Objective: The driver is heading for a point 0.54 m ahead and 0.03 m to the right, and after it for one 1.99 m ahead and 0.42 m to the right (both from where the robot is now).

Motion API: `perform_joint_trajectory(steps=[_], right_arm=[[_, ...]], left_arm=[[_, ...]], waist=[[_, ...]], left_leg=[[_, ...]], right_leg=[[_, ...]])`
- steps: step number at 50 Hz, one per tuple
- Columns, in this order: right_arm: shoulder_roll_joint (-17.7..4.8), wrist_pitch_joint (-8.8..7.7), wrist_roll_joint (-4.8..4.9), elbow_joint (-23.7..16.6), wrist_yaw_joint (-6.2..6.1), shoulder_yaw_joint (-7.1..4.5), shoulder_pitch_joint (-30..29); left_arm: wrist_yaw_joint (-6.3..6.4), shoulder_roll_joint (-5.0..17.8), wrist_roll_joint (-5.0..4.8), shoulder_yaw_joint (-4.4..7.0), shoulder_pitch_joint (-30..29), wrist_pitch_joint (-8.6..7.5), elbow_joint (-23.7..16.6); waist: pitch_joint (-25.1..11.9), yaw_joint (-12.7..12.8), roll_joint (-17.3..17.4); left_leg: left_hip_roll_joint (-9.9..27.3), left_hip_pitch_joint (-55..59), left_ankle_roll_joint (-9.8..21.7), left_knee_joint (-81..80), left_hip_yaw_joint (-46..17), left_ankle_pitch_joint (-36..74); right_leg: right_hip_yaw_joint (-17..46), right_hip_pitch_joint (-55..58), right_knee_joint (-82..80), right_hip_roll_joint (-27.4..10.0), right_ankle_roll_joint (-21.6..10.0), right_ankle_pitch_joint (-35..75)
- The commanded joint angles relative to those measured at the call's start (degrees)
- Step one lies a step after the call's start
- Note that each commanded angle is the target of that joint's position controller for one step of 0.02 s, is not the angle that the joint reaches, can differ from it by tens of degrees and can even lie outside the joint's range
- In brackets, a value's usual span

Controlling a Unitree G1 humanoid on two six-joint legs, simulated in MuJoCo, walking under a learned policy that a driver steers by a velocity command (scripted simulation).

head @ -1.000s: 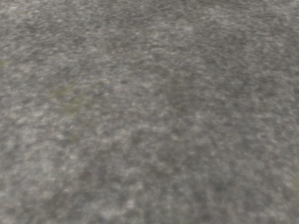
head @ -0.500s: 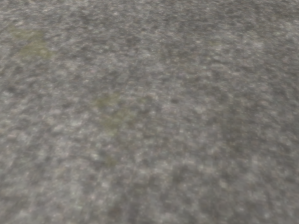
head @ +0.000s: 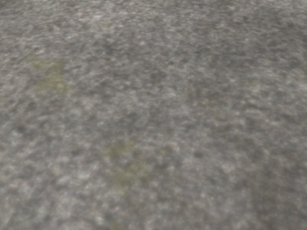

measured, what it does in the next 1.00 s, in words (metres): walks ahead, turning right: left foot, then right foot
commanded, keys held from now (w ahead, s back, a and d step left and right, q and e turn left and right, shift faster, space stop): w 0.36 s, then w+e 0.64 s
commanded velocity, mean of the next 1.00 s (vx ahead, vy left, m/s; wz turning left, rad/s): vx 0.50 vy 0.00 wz -0.24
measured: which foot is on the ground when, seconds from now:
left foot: up 0.00-0.30, down 0.32-0.88, up 0.90-1.00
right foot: down 0.00-0.32, up 0.34-0.84, down 0.86-1.00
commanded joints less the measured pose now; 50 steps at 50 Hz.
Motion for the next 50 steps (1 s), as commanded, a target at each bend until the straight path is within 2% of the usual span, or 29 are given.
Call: perform_joint_trajectory(steps=[1,5,10,13,14,15,16,17,18,19,20,21,23,25,27,32,37,39,40,41,42,43,44,45,46,47,48,49,50], right_arm=[[-2.84,-0.35,-0.37,-4.05,-0.23,-0.59,-1.34],[-1.23,-0.90,-0.03,-5.57,0.42,0.11,-8.47],[-1.59,-1.57,0.72,-8.48,2.04,0.37,-16.24],[-3.55,-2.03,0.65,-8.78,2.79,-0.25,-14.37],[-4.95,-2.10,0.44,-7.62,2.69,-0.98,-9.89],[-7.56,-2.05,0.21,-4.92,2.29,-2.35,-1.18],[-11.63,-1.85,-0.62,-2.84,1.62,-3.55,9.68],[-15.84,-1.52,-0.72,-1.49,1.78,-4.34,12.41],[-10.06,-1.26,-0.03,-1.58,1.77,-2.93,13.19],[-7.93,-1.26,-0.07,-2.16,1.48,-2.12,8.61],[-6.70,-1.29,-0.41,-2.75,1.36,-1.66,4.59],[-5.06,-1.48,-0.79,-2.80,1.53,-1.23,1.65],[-3.58,-2.32,-1.26,-2.32,1.81,-0.94,-0.66],[-4.46,-3.05,-1.23,-1.18,1.73,-1.32,-0.66],[-5.50,-3.23,-1.57,-0.11,1.17,-1.71,0.15],[-6.73,-2.82,-1.23,1.45,0.09,-1.86,1.31],[-8.39,-1.04,-0.19,4.00,-0.39,-2.54,6.20],[-9.25,-0.05,0.24,4.18,-0.61,-2.87,5.91],[-10.11,0.37,0.36,3.87,-0.87,-3.10,5.05],[-10.99,0.84,0.46,3.53,-1.18,-3.33,4.36],[-11.42,1.39,0.49,3.25,-1.46,-3.37,3.49],[-10.95,1.43,0.48,2.74,-1.73,-3.01,3.13],[-5.82,0.38,-1.31,0.32,-1.32,-1.32,6.59],[-2.54,-2.12,-1.09,-1.28,-0.30,0.27,6.83],[-6.92,-3.94,1.30,-2.62,0.67,-0.86,0.00],[-6.96,-4.77,2.06,-3.59,0.91,-0.70,-2.78],[-6.73,-4.94,0.83,-3.12,0.49,-0.80,-3.00],[-7.67,-4.41,-0.35,-2.73,0.12,-1.46,-2.54],[-7.65,-3.57,-0.69,-2.67,0.16,-1.69,-1.53]], left_arm=[[0.80,9.43,-0.36,2.02,-1.44,-0.71,-3.05],[1.33,9.78,-1.07,1.96,1.84,0.03,-1.68],[1.45,10.27,-1.37,2.02,6.75,1.46,0.62],[1.88,11.63,-1.47,2.51,5.84,2.34,0.92],[2.00,12.14,-1.55,2.63,4.50,2.57,0.67],[2.08,11.20,-1.35,2.24,3.82,2.77,0.29],[2.17,8.98,-0.18,1.21,3.49,2.56,-1.34],[1.57,1.47,-0.24,-1.03,11.00,1.19,-1.97],[1.14,7.34,-1.47,0.23,8.10,-0.03,-1.05],[0.90,10.25,-2.94,1.09,2.63,-0.65,-2.85],[1.12,9.73,-2.92,1.03,-0.41,-0.69,-3.33],[1.33,9.14,-2.10,1.29,-1.69,-0.26,-3.43],[1.51,7.09,-1.97,1.45,0.96,1.58,-2.62],[1.69,5.41,-1.95,1.32,1.04,2.86,-2.81],[1.80,5.28,-1.68,1.52,-1.50,3.28,-3.95],[0.47,4.00,-1.19,1.16,-9.05,2.67,-6.45],[-1.12,3.26,-1.23,0.53,-17.29,2.72,-11.20],[-1.86,3.95,-1.34,0.84,-17.83,2.82,-12.84],[-2.10,4.80,-1.36,1.28,-16.59,2.91,-13.22],[-2.17,6.04,-1.38,1.99,-13.61,3.08,-13.05],[-2.06,8.15,-1.56,3.26,-6.89,3.16,-11.71],[-1.27,11.88,-1.63,5.28,2.63,3.31,-9.39],[0.03,18.80,-1.64,7.23,8.65,3.76,-8.33],[-0.13,19.25,-1.67,6.54,7.31,3.13,-9.92],[-0.30,14.50,-1.09,5.14,7.54,2.74,-10.01],[-0.21,12.07,-1.14,4.50,4.87,2.36,-10.09],[-0.17,10.34,-1.28,3.95,0.66,2.23,-10.88],[0.02,8.41,-0.92,3.31,-2.68,2.20,-11.94],[0.24,7.88,-0.45,3.05,-4.32,2.24,-12.95]], waist=[[-0.60,-1.31,-5.51],[0.69,1.15,-5.70],[3.03,3.46,-6.11],[1.49,0.71,-7.55],[-1.31,-2.23,-8.05],[-6.85,-6.35,-7.06],[-15.44,-10.26,-1.83],[-22.73,-6.38,13.74],[-22.75,-8.82,9.72],[-13.20,-8.51,6.51],[-8.53,-6.84,1.86],[-4.79,-5.13,0.49],[-3.05,-2.09,2.46],[-1.26,-1.13,2.00],[0.10,-1.33,0.91],[2.02,-3.66,0.27],[4.58,-6.79,-0.46],[4.10,-5.86,0.56],[2.60,-4.61,1.68],[0.09,-2.64,3.04],[-3.63,1.28,3.10],[-8.63,6.02,1.19],[-14.95,5.04,-10.98],[-22.64,2.40,-14.91],[-19.27,5.52,-9.32],[-12.21,4.32,-7.27],[-7.38,1.40,-2.88],[-5.01,-0.85,-3.28],[-4.14,-2.48,-4.15]], left_leg=[[2.90,-6.00,-1.53,-7.44,-0.98,7.62],[0.87,-2.78,-1.76,-21.44,1.32,19.35],[-1.13,-3.92,-0.51,-29.15,2.12,18.14],[-2.74,0.75,1.85,-31.81,2.74,11.91],[-4.47,7.82,3.06,-33.09,4.28,11.57],[-5.10,20.48,4.92,-33.56,4.81,13.38],[4.62,38.75,8.77,-30.65,-5.66,16.47],[17.62,58.20,18.31,-35.79,-32.61,6.77],[17.35,57.92,17.79,-40.49,-38.28,-0.87],[15.70,50.10,14.96,-41.74,-29.00,0.41],[13.47,41.56,13.26,-43.31,-21.91,4.91],[11.52,34.42,12.32,-45.47,-17.03,8.67],[9.54,26.89,11.30,-49.55,-10.93,10.81],[9.50,23.84,11.57,-52.15,-6.38,13.78],[9.49,24.23,11.32,-53.31,-2.61,16.14],[7.18,26.24,8.29,-54.11,7.25,18.86],[10.58,36.96,7.43,-50.70,10.24,22.85],[11.74,40.34,6.41,-46.63,11.43,31.96],[11.78,41.07,5.68,-43.10,12.35,41.78],[11.57,41.29,4.91,-37.74,13.17,51.93],[10.33,39.62,3.74,-28.37,14.38,57.72],[7.85,31.80,1.49,-14.98,15.51,52.11],[1.80,9.18,-1.99,6.49,15.40,19.46],[-8.35,-6.25,-3.33,19.90,2.77,-18.62],[-4.83,-12.87,-1.72,21.76,-3.63,-15.66],[-2.34,-14.23,-0.44,18.25,-2.71,-10.79],[0.03,-11.15,-0.44,12.59,-2.37,-7.03],[1.59,-6.60,-0.90,8.23,-2.26,-4.84],[2.14,-3.15,-1.45,6.38,-2.40,-3.53]], right_leg=[[13.02,3.87,-11.59,-16.03,-9.71,12.00],[7.07,4.47,-11.68,-13.08,-7.09,13.59],[8.12,12.37,-8.55,-16.57,-6.77,13.85],[8.46,16.53,-3.36,-18.42,-5.29,23.64],[7.18,16.25,1.70,-17.43,-4.39,32.76],[4.99,13.09,11.41,-14.64,-2.88,37.14],[2.65,1.10,28.31,-11.48,-0.85,23.33],[2.44,-22.39,48.48,-0.89,2.64,-16.44],[9.53,-29.44,55.29,-2.82,2.17,-24.12],[9.02,-33.19,56.49,-5.57,1.55,-19.85],[7.69,-31.37,54.00,-8.31,1.61,-14.65],[7.39,-29.27,50.46,-9.88,2.03,-11.52],[8.25,-23.38,47.22,-11.63,2.52,-8.05],[8.68,-23.76,45.08,-11.83,3.30,-5.49],[9.84,-27.16,41.26,-11.67,4.01,-0.24],[6.18,-26.38,25.66,-10.22,3.89,14.66],[2.49,-30.16,17.83,-9.24,1.96,10.69],[0.35,-29.06,16.59,-7.86,0.42,4.94],[-1.50,-25.78,16.52,-6.14,-0.64,1.87],[-3.40,-20.75,16.93,-3.89,-1.81,-1.15],[-4.63,-11.75,15.32,-1.33,-3.42,-1.34],[-2.33,3.71,11.89,-0.35,-5.84,2.31],[21.12,25.43,11.67,-14.19,-13.26,1.91],[49.90,35.84,0.97,-23.61,-21.64,-4.82],[44.73,34.63,-1.62,-22.09,-18.24,-5.67],[36.16,27.06,-1.57,-19.97,-15.91,-2.90],[29.85,17.61,-2.09,-17.41,-13.99,1.96],[25.57,10.28,-3.26,-15.64,-13.03,7.15],[24.02,5.62,-4.73,-14.36,-12.95,9.31]])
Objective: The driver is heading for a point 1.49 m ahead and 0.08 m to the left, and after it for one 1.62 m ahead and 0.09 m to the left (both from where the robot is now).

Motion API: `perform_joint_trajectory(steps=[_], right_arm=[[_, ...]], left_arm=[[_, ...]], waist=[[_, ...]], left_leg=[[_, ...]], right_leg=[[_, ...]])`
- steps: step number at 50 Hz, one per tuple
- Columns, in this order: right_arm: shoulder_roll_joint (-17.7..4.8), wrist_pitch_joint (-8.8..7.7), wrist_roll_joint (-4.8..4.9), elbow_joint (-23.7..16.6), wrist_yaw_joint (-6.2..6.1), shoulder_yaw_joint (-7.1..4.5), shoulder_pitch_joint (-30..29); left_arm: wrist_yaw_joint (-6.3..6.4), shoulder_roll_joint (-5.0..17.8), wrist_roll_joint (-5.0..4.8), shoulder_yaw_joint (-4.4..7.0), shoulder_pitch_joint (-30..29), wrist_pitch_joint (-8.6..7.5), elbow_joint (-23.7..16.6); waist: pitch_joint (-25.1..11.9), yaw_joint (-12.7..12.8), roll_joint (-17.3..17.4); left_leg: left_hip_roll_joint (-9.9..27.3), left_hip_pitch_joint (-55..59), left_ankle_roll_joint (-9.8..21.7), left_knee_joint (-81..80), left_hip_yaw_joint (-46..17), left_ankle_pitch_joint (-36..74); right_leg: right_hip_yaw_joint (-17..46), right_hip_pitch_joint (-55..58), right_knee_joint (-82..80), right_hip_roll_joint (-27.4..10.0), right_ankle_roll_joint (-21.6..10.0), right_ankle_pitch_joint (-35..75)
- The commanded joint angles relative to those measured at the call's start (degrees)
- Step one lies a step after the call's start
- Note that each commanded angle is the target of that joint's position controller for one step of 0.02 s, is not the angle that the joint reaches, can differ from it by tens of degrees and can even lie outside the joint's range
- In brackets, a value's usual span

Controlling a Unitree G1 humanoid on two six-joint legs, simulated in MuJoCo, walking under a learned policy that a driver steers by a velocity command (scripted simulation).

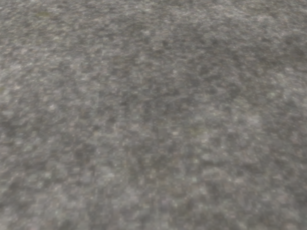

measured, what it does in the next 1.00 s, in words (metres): walks ahead: left foot, then right foot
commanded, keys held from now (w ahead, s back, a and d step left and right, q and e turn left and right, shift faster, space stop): w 1.00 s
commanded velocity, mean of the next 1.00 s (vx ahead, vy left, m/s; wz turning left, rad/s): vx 0.50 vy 0.00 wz -0.13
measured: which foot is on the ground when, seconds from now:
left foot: up 0.00-0.34, down 0.36-0.92, up 0.94-1.00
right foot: down 0.00-0.38, up 0.40-0.88, down 0.90-1.00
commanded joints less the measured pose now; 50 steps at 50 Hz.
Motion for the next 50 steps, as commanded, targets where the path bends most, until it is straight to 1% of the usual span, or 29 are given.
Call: perform_joint_trajectory(steps=[1,3,7,9,12,15,16,17,18,19,20,21,22,23,24,25,28,31,35,38,41,43,44,45,46,47,48,49,50], right_arm=[[-6.66,-0.30,-0.92,-4.41,-0.11,-1.95,0.72],[-5.04,0.70,-1.23,-4.66,-0.20,-1.52,0.19],[-2.86,0.62,-1.10,-6.51,0.25,-0.39,-7.47],[-2.61,0.30,-0.51,-7.35,0.80,-0.08,-11.16],[-3.93,-0.16,-0.02,-8.67,1.55,-0.27,-14.52],[-5.27,-0.72,-0.16,-9.22,2.22,-0.67,-13.76],[-5.86,-0.85,-0.15,-8.83,2.26,-0.93,-11.80],[-6.92,-0.99,-0.26,-7.56,2.12,-1.59,-7.13],[-9.22,-1.09,-0.74,-5.51,1.84,-2.63,0.68],[-13.07,-1.07,-1.43,-4.50,1.65,-3.48,9.79],[-14.81,-0.49,-1.02,-2.21,2.20,-4.09,13.70],[-9.54,-0.32,0.41,-2.54,2.27,-2.65,13.17],[-7.56,0.02,0.35,-3.29,1.95,-1.95,8.80],[-7.01,0.37,-0.47,-4.01,1.84,-1.55,5.27],[-6.00,0.45,-0.98,-4.20,1.86,-1.17,3.15],[-5.17,0.29,-1.43,-4.24,1.84,-0.78,2.21],[-5.90,-0.14,-0.66,-3.22,1.69,-0.91,2.57],[-7.75,0.27,-0.42,-2.08,0.98,-1.44,4.00],[-8.48,1.00,0.25,-0.43,0.54,-1.50,7.04],[-8.96,1.72,0.54,1.26,0.50,-1.59,10.22],[-9.71,2.72,0.76,2.37,0.18,-1.94,10.94],[-10.74,3.24,0.83,2.45,-0.14,-2.29,9.55],[-10.53,3.51,0.90,2.29,-0.27,-2.15,8.40],[-8.64,3.52,0.29,1.58,-0.42,-1.33,8.22],[-3.24,2.60,-0.73,-0.24,-0.22,0.45,13.04],[-2.74,1.32,-0.16,0.59,0.29,0.94,14.40],[-8.10,0.48,1.28,-0.31,0.79,-0.49,9.83],[-8.43,0.09,1.77,-1.66,0.99,-0.50,4.96],[-7.70,0.21,1.05,-2.01,0.85,-0.52,2.78]], left_arm=[[0.79,5.93,0.59,1.34,-0.07,-0.94,-4.65],[1.38,7.06,0.48,1.55,1.09,-1.32,-4.22],[2.25,7.55,0.10,1.53,4.44,-1.27,-2.58],[2.24,7.98,0.00,1.53,6.57,-1.26,-1.67],[2.13,8.19,-0.24,1.53,9.04,-1.07,-0.14],[2.48,8.76,-0.15,1.80,9.85,-0.43,0.85],[2.58,9.00,-0.10,1.90,9.34,-0.18,0.88],[2.63,8.95,-0.12,1.81,8.12,0.04,0.61],[2.59,7.52,0.21,1.17,7.66,0.11,0.15],[2.69,4.63,1.42,-0.02,9.81,-0.07,-1.09],[2.39,0.54,0.07,-1.12,16.91,-1.13,-0.93],[2.15,6.08,-0.75,-0.25,12.90,-1.69,-0.59],[1.94,8.06,-1.25,0.27,6.55,-2.01,-2.31],[2.04,7.49,-0.63,0.11,3.12,-2.17,-3.07],[2.05,6.86,0.08,0.31,2.11,-2.17,-3.41],[1.99,6.14,0.20,0.42,3.26,-1.91,-3.24],[2.11,3.83,0.26,0.04,4.37,-0.98,-2.91],[2.17,2.80,0.66,-0.44,-0.79,-0.97,-4.46],[1.43,1.40,0.34,-1.09,-7.88,-1.65,-5.93],[0.62,1.56,-0.15,-1.20,-12.70,-2.07,-7.53],[-0.34,2.60,-0.27,-0.99,-14.57,-2.56,-8.86],[-0.50,4.38,-0.05,-0.22,-10.52,-2.78,-8.06],[-0.23,6.08,0.22,0.81,-3.91,-2.80,-6.10],[0.32,9.18,0.60,2.12,5.68,-2.71,-3.55],[0.84,15.09,1.77,3.38,13.11,-2.43,-2.65],[0.64,12.94,0.60,2.82,14.87,-2.05,-1.64],[0.68,9.47,0.16,1.58,11.63,-1.90,-2.02],[0.85,7.80,0.24,0.97,7.85,-1.77,-2.54],[0.67,6.49,0.67,0.46,4.31,-1.77,-2.67]], waist=[[-6.21,-1.46,-2.56],[-5.30,-1.58,-2.79],[-3.49,1.65,-4.11],[-2.67,3.63,-4.76],[-0.91,4.91,-4.93],[-0.65,3.68,-5.93],[-1.33,2.44,-6.61],[-3.79,-0.40,-6.52],[-9.84,-3.92,-5.10],[-18.95,-6.13,2.28],[-24.14,-3.57,19.45],[-19.67,-5.81,12.26],[-11.60,-5.88,7.16],[-7.33,-4.60,2.54],[-4.69,-3.08,2.06],[-4.59,-1.47,3.60],[-4.12,-0.14,4.59],[-2.74,-1.14,2.93],[-1.34,-3.79,3.00],[0.08,-5.57,3.11],[0.68,-4.89,3.85],[-1.81,-1.87,4.90],[-5.84,1.93,4.46],[-12.91,5.86,2.78],[-22.41,5.58,-8.72],[-27.56,5.56,-16.75],[-19.07,6.08,-11.13],[-12.28,5.08,-7.69],[-7.42,3.15,-4.03]], left_leg=[[3.77,-11.31,-0.83,-4.64,-2.55,4.27],[3.63,-10.88,-2.51,-9.74,-1.13,8.47],[1.91,-8.81,-3.23,-27.17,0.21,24.48],[0.48,-7.01,-2.87,-33.07,0.78,29.98],[-0.08,-9.32,-1.30,-37.47,-0.09,28.54],[-0.71,-9.63,1.26,-40.14,-0.21,21.92],[-1.47,-6.97,2.20,-40.72,0.61,19.58],[-3.12,-0.23,3.56,-42.52,2.33,19.41],[-1.75,12.14,5.76,-41.37,1.32,21.91],[8.98,30.20,10.68,-39.09,-11.69,22.99],[18.34,45.19,18.21,-47.47,-37.47,8.18],[17.42,43.61,16.22,-51.13,-39.81,-3.67],[15.82,36.05,13.89,-52.16,-31.65,-2.88],[13.71,28.28,13.02,-53.31,-25.78,3.26],[11.94,22.70,13.04,-54.72,-21.94,9.01],[10.43,19.45,12.76,-55.93,-19.06,13.19],[9.07,16.05,13.75,-58.94,-13.08,20.58],[8.40,16.45,13.59,-60.74,-8.72,25.30],[6.03,17.08,11.35,-60.81,-3.32,25.93],[7.85,20.69,11.25,-59.46,-3.77,24.88],[10.58,26.16,10.34,-56.22,-4.90,28.47],[10.65,27.81,9.06,-51.05,-4.29,39.38],[8.53,26.58,7.81,-43.51,-2.17,47.54],[5.65,19.56,5.91,-31.39,0.04,44.41],[-1.67,-1.33,2.18,-9.19,3.07,21.69],[-6.79,-13.63,1.06,2.53,-2.65,-10.66],[-2.93,-19.89,1.71,7.04,-5.17,-9.19],[-0.11,-20.76,2.24,5.68,-3.35,-4.05],[2.00,-18.84,1.99,1.83,-2.18,0.30]], right_leg=[[20.28,12.32,-15.79,-15.15,-11.84,12.72],[15.85,9.00,-17.09,-14.15,-11.77,18.09],[9.51,7.68,-17.46,-10.71,-8.06,16.32],[9.85,8.36,-17.72,-11.26,-7.31,10.87],[12.70,14.11,-15.65,-14.34,-7.16,8.77],[15.15,20.47,-11.99,-17.43,-5.90,13.70],[15.11,21.44,-9.94,-17.45,-5.22,18.49],[13.58,21.40,-4.90,-15.69,-4.13,27.43],[10.96,18.13,5.03,-12.38,-2.54,30.84],[7.77,5.88,22.84,-7.16,-0.05,15.92],[6.37,-13.96,39.78,1.00,3.37,-20.99],[10.72,-21.13,45.33,-2.17,3.03,-22.56],[8.60,-23.96,45.31,-5.03,2.77,-17.07],[6.54,-22.37,42.88,-7.56,2.84,-12.42],[6.07,-20.60,39.40,-9.30,3.11,-9.47],[6.08,-17.40,37.31,-10.66,3.29,-7.70],[4.48,-15.91,31.69,-11.69,4.72,-5.65],[3.61,-18.48,22.43,-12.26,6.22,2.59],[1.54,-15.10,8.82,-10.30,6.33,13.73],[0.94,-14.93,3.93,-9.08,5.80,14.59],[1.13,-15.37,0.71,-8.29,3.81,9.32],[-0.33,-8.55,-1.03,-6.42,2.00,5.72],[-2.02,1.06,-2.79,-4.74,0.48,6.72],[0.86,16.62,-0.62,-7.81,-2.00,9.01],[22.74,39.69,0.05,-22.64,-9.54,7.32],[42.28,45.71,-8.95,-28.26,-14.85,-1.52],[36.91,39.86,-10.82,-26.18,-12.09,-7.78],[28.88,31.47,-12.02,-23.76,-9.98,-6.86],[23.37,22.88,-14.23,-21.27,-8.90,-2.93]])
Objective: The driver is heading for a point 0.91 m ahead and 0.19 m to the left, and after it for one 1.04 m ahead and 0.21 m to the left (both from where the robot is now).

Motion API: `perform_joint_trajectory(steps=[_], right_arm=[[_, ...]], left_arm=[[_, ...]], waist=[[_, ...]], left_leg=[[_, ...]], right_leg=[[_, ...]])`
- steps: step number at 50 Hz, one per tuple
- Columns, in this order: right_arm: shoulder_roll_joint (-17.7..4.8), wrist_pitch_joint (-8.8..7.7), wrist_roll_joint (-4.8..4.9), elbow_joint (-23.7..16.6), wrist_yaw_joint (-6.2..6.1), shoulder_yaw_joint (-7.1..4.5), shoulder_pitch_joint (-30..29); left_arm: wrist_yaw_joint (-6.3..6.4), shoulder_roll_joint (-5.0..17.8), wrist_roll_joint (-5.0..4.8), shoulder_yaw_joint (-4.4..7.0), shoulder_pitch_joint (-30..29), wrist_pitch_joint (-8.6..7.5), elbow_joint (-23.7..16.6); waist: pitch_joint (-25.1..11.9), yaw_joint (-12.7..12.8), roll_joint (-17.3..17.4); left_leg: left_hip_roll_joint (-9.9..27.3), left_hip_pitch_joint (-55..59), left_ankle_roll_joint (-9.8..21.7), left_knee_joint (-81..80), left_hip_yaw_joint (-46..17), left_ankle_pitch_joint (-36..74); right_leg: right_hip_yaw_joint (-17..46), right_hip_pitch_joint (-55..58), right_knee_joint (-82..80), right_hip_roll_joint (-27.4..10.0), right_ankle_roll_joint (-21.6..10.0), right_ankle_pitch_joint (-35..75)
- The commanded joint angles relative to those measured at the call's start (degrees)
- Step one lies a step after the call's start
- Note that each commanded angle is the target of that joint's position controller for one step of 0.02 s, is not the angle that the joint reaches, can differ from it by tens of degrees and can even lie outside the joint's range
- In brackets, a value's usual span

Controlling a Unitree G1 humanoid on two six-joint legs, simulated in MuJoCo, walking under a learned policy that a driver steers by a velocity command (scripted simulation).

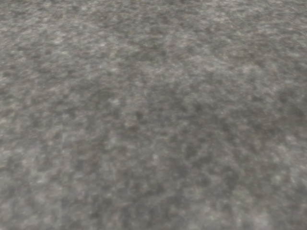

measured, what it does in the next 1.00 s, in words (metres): walks ahead: left foot, then right foot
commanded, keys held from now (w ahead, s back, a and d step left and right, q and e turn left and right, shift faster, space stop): w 0.78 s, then w+q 0.22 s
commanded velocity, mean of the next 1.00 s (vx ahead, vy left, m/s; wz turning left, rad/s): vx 0.50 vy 0.00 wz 0.05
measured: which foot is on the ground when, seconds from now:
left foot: up 0.00-0.42, down 0.44-0.96, up 0.98-1.00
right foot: down 0.00-0.44, up 0.46-0.94, down 0.96-1.00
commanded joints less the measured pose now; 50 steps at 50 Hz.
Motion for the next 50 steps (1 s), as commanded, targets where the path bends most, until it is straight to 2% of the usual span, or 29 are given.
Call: perform_joint_trajectory(steps=[1,2,3,5,8,12,15,17,19,20,21,22,23,24,25,26,27,28,30,33,38,41,43,45,46,47,48,49,50], right_arm=[[-6.64,-1.50,-0.54,-5.85,-0.04,-1.71,-4.47],[-5.60,-0.80,-0.61,-5.37,-0.05,-1.61,-2.94],[-4.39,-0.17,-0.68,-4.94,-0.17,-1.42,-1.87],[-3.54,0.57,-1.06,-5.45,-0.51,-1.28,-3.24],[-2.82,0.40,-1.46,-7.08,-0.44,-1.05,-8.98],[-1.38,-0.35,-1.00,-8.97,0.43,-0.36,-16.87],[-1.75,-0.71,-0.56,-10.75,1.29,-0.25,-21.28],[-2.47,-1.01,-0.49,-11.71,1.94,-0.37,-22.42],[-3.79,-1.27,-0.56,-11.44,2.27,-0.81,-20.18],[-4.96,-1.38,-0.71,-10.38,2.17,-1.48,-16.10],[-7.41,-1.38,-0.92,-7.70,1.75,-2.86,-7.74],[-11.62,-1.25,-1.53,-5.65,1.16,-4.13,2.55],[-16.15,-0.85,-1.52,-4.35,1.20,-5.14,5.83],[-10.38,-0.71,-0.61,-4.64,1.24,-3.65,6.14],[-8.22,-0.78,-0.75,-5.31,1.00,-2.89,1.95],[-7.11,-0.74,-1.16,-6.08,0.85,-2.53,-1.84],[-5.59,-0.79,-1.59,-6.36,0.95,-2.12,-4.77],[-4.15,-1.02,-2.19,-6.55,0.99,-1.63,-6.30],[-4.33,-1.53,-1.85,-6.08,1.13,-1.75,-6.62],[-6.51,-1.81,-1.53,-4.75,0.51,-2.39,-5.25],[-7.75,-1.18,-0.88,-2.69,-0.33,-2.61,-1.74],[-8.05,-0.48,-0.27,-0.67,-0.41,-2.72,2.22],[-8.48,0.20,-0.01,-0.03,-0.66,-2.95,2.90],[-9.37,0.74,0.08,0.07,-0.98,-3.38,2.15],[-9.58,1.00,0.12,-0.06,-1.07,-3.45,1.10],[-8.19,1.11,-0.11,-0.24,-1.08,-2.94,0.86],[-4.75,1.02,-1.13,-1.65,-1.02,-1.64,0.61],[1.69,0.02,-0.82,-2.60,-0.89,0.13,8.09],[-3.25,-0.67,0.34,-1.83,-0.84,-0.98,6.23]], left_arm=[[0.14,6.24,0.56,1.73,6.59,-0.21,-0.62],[0.03,5.96,0.75,1.66,5.37,-0.43,-0.58],[-0.05,6.16,0.54,1.79,5.21,-0.84,-0.22],[0.12,7.40,0.31,2.15,5.92,-1.47,0.91],[0.86,8.46,0.19,2.41,8.21,-1.28,2.62],[1.43,9.81,-0.41,2.62,11.93,-0.69,4.81],[1.55,10.34,-0.77,2.79,15.03,0.11,6.86],[1.78,10.71,-0.96,3.01,15.57,0.76,7.81],[2.05,11.38,-1.02,3.28,14.87,1.36,8.29],[2.17,11.75,-1.07,3.33,13.62,1.67,8.21],[2.30,10.65,-0.85,2.86,13.31,1.96,8.10],[2.50,8.11,0.29,1.67,13.81,1.90,6.76],[1.87,1.06,0.33,-0.41,20.97,0.55,5.97],[1.52,6.43,-0.73,0.68,17.88,-0.73,6.88],[1.22,9.48,-2.14,1.55,12.42,-1.52,5.16],[1.44,9.03,-2.01,1.38,8.97,-1.78,4.38],[1.67,8.59,-1.08,1.60,7.22,-1.64,4.09],[1.71,8.11,-0.70,1.83,8.14,-1.05,4.34],[1.79,5.77,-0.56,1.50,9.97,0.25,4.95],[2.02,4.84,0.06,1.21,5.67,1.01,3.49],[1.15,3.36,-0.18,0.51,-3.55,0.35,1.56],[0.43,3.60,-0.53,0.38,-9.07,-0.09,-0.30],[-0.18,4.46,-0.66,0.57,-10.57,-0.64,-1.22],[-0.43,6.18,-0.62,1.14,-8.41,-1.23,-0.81],[-0.32,7.16,-0.56,1.70,-4.84,-1.47,0.15],[0.13,9.49,-0.30,2.99,2.69,-1.62,2.47],[0.72,13.36,0.67,4.24,12.82,-1.68,4.25],[0.82,17.97,0.79,5.40,16.95,-0.88,5.59],[0.80,12.57,0.46,4.00,17.46,-0.73,5.35]], waist=[[-3.79,3.21,-5.02],[-3.20,1.66,-6.12],[-3.14,0.87,-6.32],[-1.89,0.33,-5.43],[-0.32,1.73,-4.13],[1.23,4.77,-4.03],[2.38,6.27,-4.11],[2.59,5.88,-4.66],[1.13,4.07,-5.71],[-1.28,1.44,-6.11],[-6.59,-2.36,-5.10],[-15.20,-5.86,0.31],[-21.88,-2.33,15.80],[-22.28,-4.89,11.72],[-13.58,-4.60,8.61],[-9.07,-3.16,4.09],[-5.33,-1.56,2.43],[-4.46,0.45,3.47],[-3.83,2.16,3.83],[-1.23,1.99,2.35],[0.89,-0.97,2.09],[2.32,-2.90,1.82],[2.78,-2.50,2.41],[1.65,-0.55,3.46],[-0.06,1.82,3.86],[-4.80,5.24,2.98],[-13.50,9.23,-1.50],[-21.33,6.63,-16.87],[-21.45,8.41,-14.96]], left_leg=[[6.73,-22.10,0.21,3.82,-2.06,6.56],[7.35,-18.97,-0.22,2.39,-2.13,8.32],[7.56,-17.43,-0.72,1.05,-1.85,9.30],[7.87,-18.61,-1.83,-2.70,-1.47,12.80],[7.87,-21.31,-2.77,-12.81,-1.16,22.35],[5.43,-18.24,-2.54,-26.04,1.07,31.59],[4.42,-19.27,-1.68,-30.73,1.07,30.35],[3.96,-19.65,-0.28,-32.96,0.81,26.57],[2.71,-15.47,1.28,-34.44,1.78,22.26],[0.96,-9.05,2.41,-35.75,3.52,21.39],[-0.27,2.88,4.08,-36.22,4.62,22.46],[8.79,20.37,7.69,-33.73,-5.25,25.59],[21.31,39.99,17.42,-39.50,-32.67,14.31],[21.23,40.43,17.16,-44.72,-39.04,6.04],[19.37,33.68,14.46,-45.73,-30.75,6.57],[17.19,25.83,12.98,-46.74,-24.27,11.15],[15.36,18.51,12.44,-48.45,-19.82,16.52],[13.82,13.93,11.85,-50.08,-16.69,20.08],[13.01,9.60,12.50,-53.05,-13.23,23.07],[12.70,7.93,13.05,-55.98,-8.91,26.19],[9.80,8.89,10.18,-56.83,-2.13,25.93],[11.20,12.13,10.02,-54.96,-3.36,24.73],[12.72,15.10,9.49,-52.43,-5.23,25.03],[13.80,16.68,8.49,-49.18,-7.28,27.20],[13.08,16.23,7.67,-45.53,-7.11,31.66],[9.98,13.96,6.14,-37.24,-5.24,36.73],[6.06,4.63,3.85,-21.11,-2.35,27.96],[-3.01,-17.73,-0.30,-0.60,2.09,-0.39],[-1.26,-23.54,-0.21,8.01,-5.10,-8.09]], right_leg=[[21.65,19.88,-17.62,-15.53,-10.35,0.29],[19.50,16.22,-19.46,-14.55,-10.31,2.31],[17.75,14.16,-20.84,-14.13,-10.75,4.41],[14.24,12.45,-22.67,-13.75,-11.41,8.37],[10.14,13.77,-23.70,-12.60,-10.52,11.11],[6.31,15.37,-23.74,-11.30,-8.58,9.97],[6.96,20.88,-21.72,-13.54,-8.35,9.70],[7.71,24.88,-19.33,-15.38,-7.61,12.10],[7.90,27.36,-15.86,-16.15,-6.45,18.77],[6.71,27.30,-11.08,-15.06,-5.48,27.57],[4.38,24.79,-1.38,-12.06,-3.98,33.15],[1.64,13.99,15.52,-8.72,-1.82,20.85],[1.52,-10.12,35.86,2.17,2.27,-15.42],[9.24,-17.28,43.13,0.56,1.96,-24.05],[8.64,-21.44,44.42,-2.40,1.17,-19.89],[6.94,-20.21,42.07,-5.34,0.99,-14.69],[6.37,-18.07,38.28,-7.04,1.27,-11.39],[6.86,-14.30,36.03,-8.47,1.33,-9.14],[6.42,-11.03,32.61,-9.08,2.06,-7.67],[5.81,-14.00,24.74,-9.63,3.70,-1.01],[3.57,-11.60,7.58,-7.42,4.02,13.50],[3.44,-10.89,2.31,-6.00,3.85,13.86],[4.32,-10.56,-0.72,-5.36,3.10,11.10],[4.35,-6.21,-2.74,-4.48,2.16,7.48],[3.28,-0.61,-4.20,-3.45,1.37,6.26],[2.47,10.53,-4.88,-2.83,-0.10,5.94],[10.17,27.15,-2.24,-11.08,-3.48,7.06],[33.85,47.04,-6.63,-24.95,-11.46,-3.36],[41.19,45.03,-11.98,-25.03,-11.38,-12.36]])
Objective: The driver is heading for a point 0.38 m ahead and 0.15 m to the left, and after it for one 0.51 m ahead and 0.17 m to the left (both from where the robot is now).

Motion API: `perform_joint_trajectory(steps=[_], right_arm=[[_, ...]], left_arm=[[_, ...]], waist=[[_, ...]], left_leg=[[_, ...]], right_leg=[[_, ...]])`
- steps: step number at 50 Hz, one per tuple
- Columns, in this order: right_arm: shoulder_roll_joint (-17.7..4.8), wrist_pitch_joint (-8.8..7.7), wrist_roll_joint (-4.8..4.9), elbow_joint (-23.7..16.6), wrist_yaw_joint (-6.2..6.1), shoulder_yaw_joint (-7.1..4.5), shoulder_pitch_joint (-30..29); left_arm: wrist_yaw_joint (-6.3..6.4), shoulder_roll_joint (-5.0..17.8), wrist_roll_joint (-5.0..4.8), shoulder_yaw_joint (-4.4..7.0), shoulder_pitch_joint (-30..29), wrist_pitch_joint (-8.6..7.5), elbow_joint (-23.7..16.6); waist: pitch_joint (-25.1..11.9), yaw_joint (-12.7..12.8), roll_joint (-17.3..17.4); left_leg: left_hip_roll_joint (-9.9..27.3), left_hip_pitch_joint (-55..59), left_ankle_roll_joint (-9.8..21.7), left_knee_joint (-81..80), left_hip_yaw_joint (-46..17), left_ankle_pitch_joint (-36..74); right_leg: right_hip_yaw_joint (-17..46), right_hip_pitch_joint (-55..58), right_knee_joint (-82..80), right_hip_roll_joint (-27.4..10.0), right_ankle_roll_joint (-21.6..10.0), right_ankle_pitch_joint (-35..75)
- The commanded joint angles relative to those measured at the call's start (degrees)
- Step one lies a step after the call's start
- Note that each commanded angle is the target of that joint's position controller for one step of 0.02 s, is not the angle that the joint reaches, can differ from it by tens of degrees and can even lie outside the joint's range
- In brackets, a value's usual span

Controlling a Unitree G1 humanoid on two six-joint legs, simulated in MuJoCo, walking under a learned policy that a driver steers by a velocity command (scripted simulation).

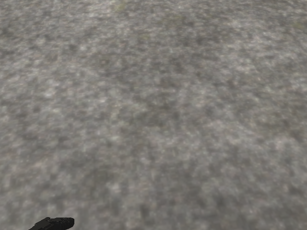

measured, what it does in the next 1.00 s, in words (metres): walks ahead, turning left: left foot, then right foot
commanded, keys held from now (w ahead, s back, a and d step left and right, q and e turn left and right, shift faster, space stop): w+q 0.58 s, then no key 0.42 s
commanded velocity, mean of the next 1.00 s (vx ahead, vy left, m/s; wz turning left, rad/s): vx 0.39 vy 0.00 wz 0.41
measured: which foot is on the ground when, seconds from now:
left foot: up 0.00-0.46, down 0.48-0.98, up 1.00-1.00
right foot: down 0.00-0.50, up 0.52-0.92, down 0.94-1.00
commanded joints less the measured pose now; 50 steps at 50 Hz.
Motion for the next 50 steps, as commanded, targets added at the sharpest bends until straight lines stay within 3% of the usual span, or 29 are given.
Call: perform_joint_trajectory(steps=[1,2,3,4,7,12,18,20,22,23,24,25,26,27,28,29,30,31,33,36,38,41,44,46,47,48,49,50], right_arm=[[-7.52,-2.21,1.74,-6.02,0.06,-1.30,-1.48],[-7.24,-2.03,1.62,-6.67,-0.19,-1.39,-4.31],[-6.69,-1.65,0.90,-6.92,-0.36,-1.66,-5.65],[-5.74,-0.91,0.77,-6.79,-0.32,-1.93,-4.66],[-2.78,1.11,0.84,-7.66,-0.13,-1.78,-4.84],[-1.82,1.48,0.24,-10.19,0.87,-1.56,-10.48],[-1.26,1.33,0.12,-14.75,2.93,-0.77,-21.16],[-2.21,1.49,0.10,-15.99,3.44,-1.11,-21.82],[-4.37,1.79,0.07,-15.96,3.53,-2.30,-17.74],[-6.33,1.88,0.29,-14.33,3.38,-3.60,-10.74],[-10.18,2.15,0.50,-11.41,2.55,-5.78,-0.73],[-16.57,2.58,0.79,-10.23,1.28,-7.39,3.64],[-18.27,1.37,0.37,-12.83,1.83,-6.78,1.08],[-12.81,0.39,0.04,-12.96,2.45,-5.13,0.88],[-10.61,-0.37,-0.08,-12.65,2.46,-4.49,-0.94],[-8.92,-0.68,0.00,-13.22,2.33,-3.97,-5.02],[-6.60,-0.75,-0.55,-14.27,2.07,-3.16,-9.16],[-5.78,-0.72,-1.30,-15.26,1.72,-2.73,-11.12],[-6.80,-0.93,-1.45,-14.96,1.10,-2.89,-10.92],[-7.78,-0.56,-1.10,-13.66,-0.11,-3.03,-9.21],[-7.35,0.07,-0.84,-13.02,-0.62,-2.81,-8.57],[-7.12,0.63,-1.11,-11.44,-1.00,-2.43,-6.68],[-6.17,0.84,-1.30,-10.12,-0.90,-1.92,-7.20],[-5.56,1.09,-0.94,-9.48,-0.95,-1.60,-8.44],[-5.16,1.01,-1.17,-9.26,-0.95,-1.42,-7.41],[-3.90,0.55,-2.30,-9.52,-0.82,-1.05,-3.44],[-1.85,0.56,-1.83,-7.67,-0.94,-0.27,2.32],[-4.23,1.36,-1.42,-7.67,-0.89,-0.52,-0.33]], left_arm=[[0.87,10.00,-0.01,3.23,19.21,0.28,2.01],[0.95,8.45,0.12,2.69,15.17,0.18,1.59],[0.82,6.61,0.29,2.22,11.96,0.03,1.70],[0.83,5.55,0.69,1.93,10.04,-0.31,1.85],[1.03,6.13,0.67,2.43,8.42,-1.04,2.90],[2.06,8.57,0.84,3.34,9.83,-0.72,4.61],[2.51,11.19,-0.53,4.29,14.27,0.99,6.43],[2.48,12.23,-1.16,4.69,14.47,1.84,6.77],[2.64,13.94,-1.79,5.19,13.20,2.65,6.38],[2.68,14.24,-2.11,5.22,12.05,3.18,6.11],[2.77,13.00,-1.77,4.66,12.31,3.25,5.85],[2.67,7.03,0.82,2.87,14.12,2.69,3.78],[2.09,3.94,0.44,1.34,15.41,0.40,1.20],[1.39,9.12,-2.06,2.48,8.19,-1.36,0.04],[1.15,9.25,-2.86,2.44,6.01,-2.37,-0.76],[1.67,8.74,-1.59,2.47,6.40,-2.73,0.25],[2.03,9.62,-0.46,3.05,7.42,-2.24,1.22],[1.94,9.92,-0.20,3.28,8.85,-1.29,1.82],[2.05,8.29,0.45,3.13,10.33,0.23,2.26],[2.23,5.90,0.78,2.27,7.09,1.21,1.17],[1.78,4.98,0.50,1.69,4.00,1.14,0.55],[0.78,5.49,0.17,1.49,0.55,0.76,-0.13],[0.18,7.22,0.75,1.90,0.42,0.40,-0.09],[0.06,8.16,1.36,2.33,3.89,-0.10,1.16],[0.30,9.61,1.96,2.66,6.10,-0.43,1.87],[0.62,12.43,2.88,2.93,6.70,-0.54,1.54],[0.92,9.58,2.99,2.10,8.61,0.27,2.19],[0.77,5.31,1.61,1.01,10.28,1.15,3.13]], waist=[[-13.28,10.34,-11.04],[-8.94,8.85,-8.02],[-5.25,7.36,-6.79],[-3.81,5.44,-8.17],[-1.04,3.57,-6.52],[1.09,4.38,-4.21],[4.41,7.98,-2.94],[4.22,7.19,-3.64],[0.42,3.88,-5.57],[-3.27,-0.41,-5.21],[-8.48,-5.05,-3.08],[-11.63,-3.43,9.64],[-20.54,0.40,14.26],[-17.41,-3.00,5.95],[-10.84,-1.91,4.95],[-7.21,0.82,0.43],[-4.77,3.19,0.97],[-4.35,4.72,2.05],[-4.74,5.82,1.13],[-4.36,5.19,2.04],[-4.75,3.65,3.34],[-5.18,1.46,4.09],[-4.25,1.80,4.46],[-4.64,4.23,4.05],[-6.24,4.95,1.85],[-10.97,2.37,-3.58],[-17.41,2.22,-10.57],[-18.44,4.68,-13.36]], left_leg=[[1.90,-36.92,1.41,30.68,-4.47,-1.96],[4.48,-35.75,1.52,29.66,-3.09,2.82],[6.00,-33.94,1.44,27.03,-2.99,6.30],[7.48,-30.62,1.42,25.16,-3.50,8.79],[8.46,-29.02,0.72,22.11,-3.05,12.27],[8.14,-31.35,-0.20,8.74,-1.81,25.00],[6.60,-31.19,1.67,-4.10,3.71,26.62],[5.11,-29.87,3.26,-5.79,5.59,21.99],[1.19,-22.02,5.57,-5.86,9.02,16.12],[-1.64,-12.88,7.26,-8.14,10.62,16.46],[-3.61,2.92,9.48,-10.94,9.08,19.24],[8.89,18.91,14.97,-13.42,-12.70,17.74],[19.03,29.40,24.90,-24.32,-44.47,5.57],[18.58,28.11,21.53,-28.15,-41.13,5.59],[16.66,21.69,19.31,-27.65,-32.56,9.32],[13.91,13.36,17.13,-27.33,-26.01,14.87],[12.23,6.38,15.71,-27.44,-20.19,25.55],[11.33,1.92,15.25,-27.80,-16.90,35.10],[10.26,-2.38,15.43,-27.42,-11.27,51.17],[7.54,-4.26,13.57,-27.05,-5.06,57.88],[5.60,-4.15,11.30,-26.53,-2.56,54.99],[6.85,-1.68,10.27,-25.84,-3.90,49.10],[9.29,2.46,10.22,-21.87,-7.16,47.71],[8.63,3.81,8.65,-16.42,-8.26,47.17],[5.49,2.61,6.36,-12.06,-7.14,45.65],[0.95,-3.08,3.84,-5.46,-5.91,34.15],[-2.19,-10.18,0.29,3.82,-4.65,13.99],[-2.82,-13.73,-2.04,10.63,-3.90,-9.48]], right_leg=[[32.27,41.74,-14.11,-20.98,-11.30,-16.12],[25.79,34.55,-15.59,-19.02,-10.01,-12.45],[20.70,28.18,-17.74,-17.08,-9.43,-8.32],[16.37,23.81,-19.55,-15.73,-8.81,-5.07],[8.52,18.79,-23.44,-15.11,-9.42,1.49],[-1.84,20.51,-25.09,-13.81,-8.92,7.33],[-8.23,28.17,-23.35,-15.51,-7.51,10.09],[-9.63,31.63,-19.71,-16.42,-6.53,18.05],[-11.32,33.04,-10.66,-16.25,-5.27,37.48],[-12.77,31.44,-0.80,-14.84,-4.13,43.47],[-13.78,23.62,13.19,-12.34,-1.84,38.20],[-13.81,3.25,33.67,-6.71,1.59,2.03],[-0.13,-12.59,47.18,3.61,3.20,-28.62],[6.27,-18.98,49.16,0.57,1.85,-25.05],[5.46,-20.71,45.98,-1.82,0.28,-19.93],[5.76,-17.16,40.90,-4.38,0.03,-15.52],[5.60,-12.75,36.49,-6.01,0.46,-12.86],[5.51,-8.73,35.20,-6.72,1.04,-11.78],[3.96,-5.22,31.69,-5.91,2.84,-10.46],[2.45,-4.71,21.14,-4.14,4.26,-1.96],[1.90,-2.03,11.64,-2.76,3.91,6.26],[2.28,0.73,3.85,-1.19,3.29,13.89],[3.39,0.44,0.03,-0.99,1.36,9.19],[2.68,4.74,-5.42,-0.24,-0.73,10.08],[3.95,11.44,-8.21,-1.82,-2.24,25.80],[9.63,22.78,-3.84,-8.28,-5.90,46.36],[17.40,32.83,-2.04,-15.94,-14.60,52.37],[23.81,32.32,-5.62,-19.64,-18.28,46.26]])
